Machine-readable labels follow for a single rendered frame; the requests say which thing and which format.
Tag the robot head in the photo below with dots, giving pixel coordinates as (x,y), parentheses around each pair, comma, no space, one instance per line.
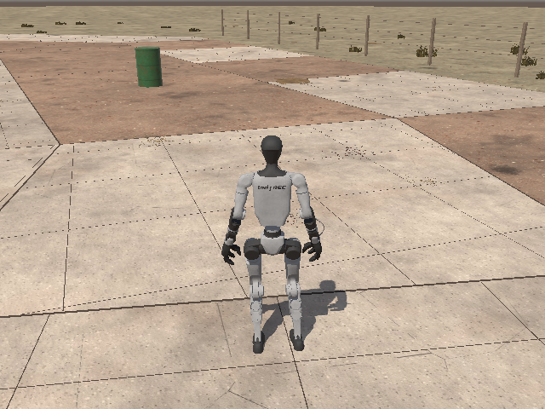
(271,147)

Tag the robot right forearm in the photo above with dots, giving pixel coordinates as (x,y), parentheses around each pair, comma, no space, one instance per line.
(312,229)

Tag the robot left forearm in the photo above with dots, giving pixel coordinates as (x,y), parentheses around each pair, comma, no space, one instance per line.
(232,230)

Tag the left robot hand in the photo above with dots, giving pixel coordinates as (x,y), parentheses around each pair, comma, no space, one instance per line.
(226,252)

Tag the right robot upper arm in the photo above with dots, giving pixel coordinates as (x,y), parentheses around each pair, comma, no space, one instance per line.
(299,181)

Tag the left robot upper arm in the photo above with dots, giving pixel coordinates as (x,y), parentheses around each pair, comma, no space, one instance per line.
(244,181)

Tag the robot right thigh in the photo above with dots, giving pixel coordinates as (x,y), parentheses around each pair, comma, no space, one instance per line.
(292,257)

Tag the right robot hand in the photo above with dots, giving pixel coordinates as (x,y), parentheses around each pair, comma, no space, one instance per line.
(315,248)

